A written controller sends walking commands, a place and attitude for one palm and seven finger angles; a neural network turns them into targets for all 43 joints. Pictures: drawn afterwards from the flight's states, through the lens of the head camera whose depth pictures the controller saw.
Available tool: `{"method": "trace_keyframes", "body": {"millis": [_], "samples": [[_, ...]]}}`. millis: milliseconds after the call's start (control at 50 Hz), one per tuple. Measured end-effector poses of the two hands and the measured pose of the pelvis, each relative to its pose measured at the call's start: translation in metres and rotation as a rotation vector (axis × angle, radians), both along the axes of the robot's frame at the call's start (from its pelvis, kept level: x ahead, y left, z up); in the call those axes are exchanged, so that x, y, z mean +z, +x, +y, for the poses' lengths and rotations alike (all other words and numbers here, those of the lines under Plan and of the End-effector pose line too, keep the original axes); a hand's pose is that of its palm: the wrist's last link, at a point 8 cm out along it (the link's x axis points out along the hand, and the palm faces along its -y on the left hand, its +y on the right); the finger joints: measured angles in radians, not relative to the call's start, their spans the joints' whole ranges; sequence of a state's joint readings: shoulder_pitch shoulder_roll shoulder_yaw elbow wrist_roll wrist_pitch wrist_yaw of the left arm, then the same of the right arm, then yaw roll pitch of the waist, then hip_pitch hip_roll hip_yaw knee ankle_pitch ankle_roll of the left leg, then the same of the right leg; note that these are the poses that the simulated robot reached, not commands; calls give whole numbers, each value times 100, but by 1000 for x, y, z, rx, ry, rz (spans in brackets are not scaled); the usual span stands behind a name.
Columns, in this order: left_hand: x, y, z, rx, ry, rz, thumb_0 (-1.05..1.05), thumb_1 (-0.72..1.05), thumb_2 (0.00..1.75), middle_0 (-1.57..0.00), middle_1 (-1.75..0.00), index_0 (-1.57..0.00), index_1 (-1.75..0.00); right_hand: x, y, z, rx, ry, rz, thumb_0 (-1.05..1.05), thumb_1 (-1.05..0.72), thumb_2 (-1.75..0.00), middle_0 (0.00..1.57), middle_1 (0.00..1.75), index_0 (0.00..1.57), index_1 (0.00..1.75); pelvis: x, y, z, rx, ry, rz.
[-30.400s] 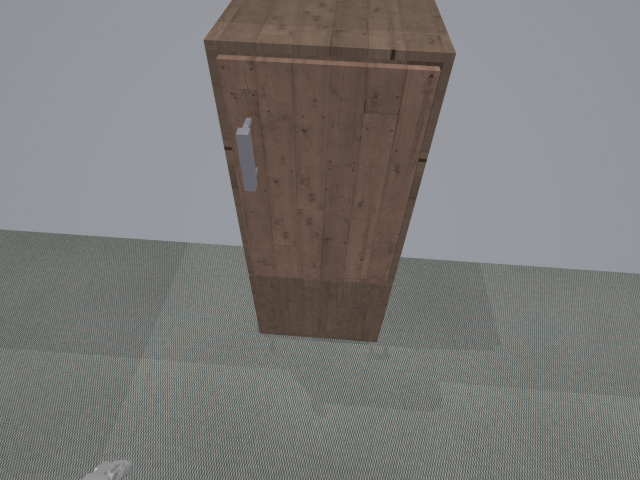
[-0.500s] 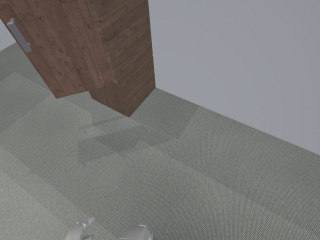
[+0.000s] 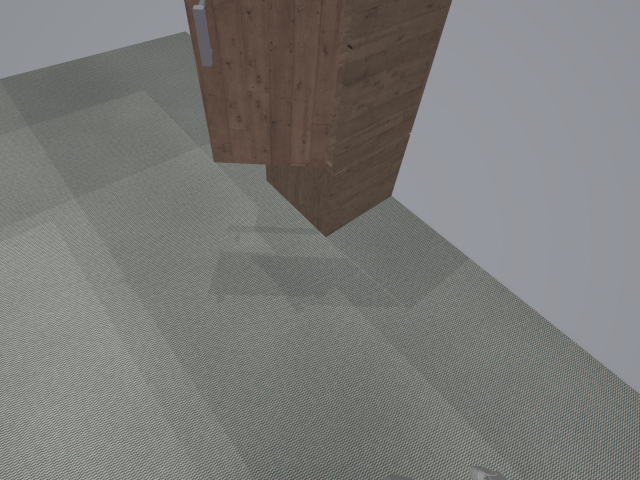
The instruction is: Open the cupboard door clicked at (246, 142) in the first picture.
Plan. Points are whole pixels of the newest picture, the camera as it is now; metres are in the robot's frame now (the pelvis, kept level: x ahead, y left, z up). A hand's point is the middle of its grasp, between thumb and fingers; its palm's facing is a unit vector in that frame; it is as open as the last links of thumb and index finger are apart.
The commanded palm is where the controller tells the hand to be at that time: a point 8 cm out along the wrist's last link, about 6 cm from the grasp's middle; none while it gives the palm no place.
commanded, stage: take the last steps up to it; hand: left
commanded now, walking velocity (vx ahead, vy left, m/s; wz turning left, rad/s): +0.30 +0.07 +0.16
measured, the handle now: (204, 33) +1.01 +0.38 +0.03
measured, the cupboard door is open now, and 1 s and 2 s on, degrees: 50 50 50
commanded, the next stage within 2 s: come to a stop and stand still in 1.36 s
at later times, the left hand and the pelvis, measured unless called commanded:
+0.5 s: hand out of the picture +0.07 +0.16 -0.16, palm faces +0.14 -0.97 -0.19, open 7.3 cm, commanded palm none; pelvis +0.10 -0.02 +0.01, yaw +5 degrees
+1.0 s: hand (163, 357) +0.30 +0.28 -0.17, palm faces +0.13 -0.98 -0.17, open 7.4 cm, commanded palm none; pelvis +0.25 +0.09 +0.01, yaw +3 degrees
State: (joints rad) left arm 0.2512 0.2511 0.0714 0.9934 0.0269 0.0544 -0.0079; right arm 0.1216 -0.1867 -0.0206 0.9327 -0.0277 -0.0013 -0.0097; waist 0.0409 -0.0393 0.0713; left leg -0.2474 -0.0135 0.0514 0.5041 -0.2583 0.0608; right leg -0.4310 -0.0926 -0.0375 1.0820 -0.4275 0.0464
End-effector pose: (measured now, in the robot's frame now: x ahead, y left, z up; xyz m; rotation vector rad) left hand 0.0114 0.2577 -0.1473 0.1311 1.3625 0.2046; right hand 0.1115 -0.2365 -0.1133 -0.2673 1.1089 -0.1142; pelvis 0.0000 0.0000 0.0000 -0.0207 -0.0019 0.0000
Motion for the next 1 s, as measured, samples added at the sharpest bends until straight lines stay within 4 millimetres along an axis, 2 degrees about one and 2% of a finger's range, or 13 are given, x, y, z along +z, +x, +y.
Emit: {"method": "trace_keyframes", "body": {"millis": [80,200,260,300,340,420,520,620,720,780,860,920,1000], "samples": [[10,16,-3,-7,-3,-49,1,91,90,-20,-30,-20,-30,-6,-20,9,-24,39,41,0,-91,-90,21,29,20,30,5,7,1,15,3,1],[19,57,-22,-45,-5,-124,1,91,90,-20,-30,-20,-30,-21,-61,-8,-83,54,162,0,-93,-90,21,29,20,30,4,21,-7,28,25,-4],[17,78,-35,-59,4,-172,1,90,90,-20,-30,-20,-30,-35,-80,-18,-109,70,240,0,-92,-90,21,29,20,30,-4,33,-17,34,45,-8],[15,84,-43,-46,12,-195,1,90,90,-20,-30,-20,-30,-43,-86,-24,-113,77,294,1,-92,-90,21,29,20,30,-9,40,-22,45,39,-16],[18,82,-50,-17,9,-189,1,90,90,-20,-30,-20,-30,-42,-83,-26,-101,82,334,1,-91,-90,20,29,20,30,-6,49,-23,63,32,-23],[23,66,-51,35,13,-109,0,93,90,-20,-30,-20,-30,-30,-53,-26,-94,90,326,1,-91,-90,20,29,19,30,5,72,-23,70,38,-16],[21,44,-55,82,-29,23,0,92,90,-20,-30,-20,-30,-24,5,-12,-61,91,277,1,-91,-90,20,29,19,30,10,101,-13,93,35,-5],[12,30,-52,157,-84,134,0,91,90,-20,-30,-20,-30,-26,81,21,23,88,224,1,-91,-90,20,29,19,30,4,135,12,118,25,0],[-12,35,-28,205,-135,238,1,90,90,-20,-30,-20,-30,-34,167,67,90,65,95,1,-91,-90,20,29,19,30,-17,176,50,120,9,-1],[-18,64,-4,179,-132,242,1,90,90,-20,-30,-20,-30,-30,193,88,80,58,34,1,-91,-90,20,29,19,30,-18,191,65,102,15,-14],[-13,137,31,117,-96,121,1,91,90,-20,-30,-20,-30,-17,203,98,16,46,4,-1,-93,-90,21,29,20,30,-7,211,80,74,21,-16],[-4,198,52,77,-66,5,1,91,90,-20,-30,-20,-30,-11,201,97,-8,32,25,-2,-95,-90,21,29,20,30,0,227,88,64,25,-14],[9,271,70,39,-34,-122,1,91,90,-20,-30,-20,-30,-13,185,100,-47,40,112,-1,-93,-90,20,29,20,30,5,251,93,58,32,-11]]}}
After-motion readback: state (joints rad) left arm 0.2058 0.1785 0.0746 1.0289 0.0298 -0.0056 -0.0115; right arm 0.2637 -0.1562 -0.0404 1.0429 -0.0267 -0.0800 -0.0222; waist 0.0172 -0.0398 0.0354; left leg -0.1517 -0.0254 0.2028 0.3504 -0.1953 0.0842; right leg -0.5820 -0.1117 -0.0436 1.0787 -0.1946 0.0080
